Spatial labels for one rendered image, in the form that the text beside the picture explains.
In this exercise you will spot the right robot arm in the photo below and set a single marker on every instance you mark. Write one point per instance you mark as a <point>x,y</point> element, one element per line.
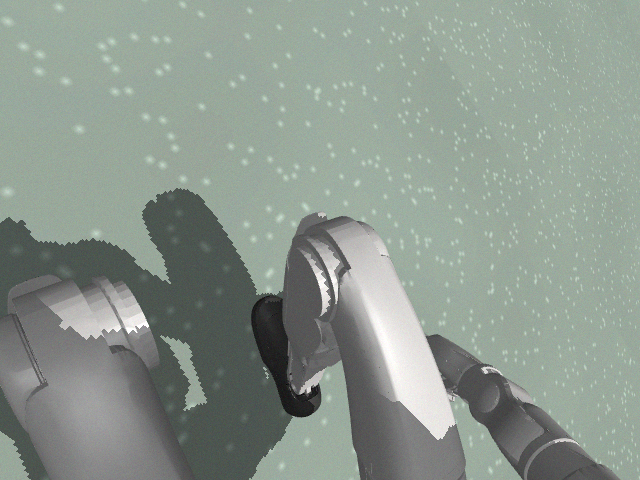
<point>535,445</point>

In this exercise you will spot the right robot foot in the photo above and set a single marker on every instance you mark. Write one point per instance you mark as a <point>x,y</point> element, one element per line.
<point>272,342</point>

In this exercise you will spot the right robot hand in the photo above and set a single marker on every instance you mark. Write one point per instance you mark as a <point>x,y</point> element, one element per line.
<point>452,361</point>

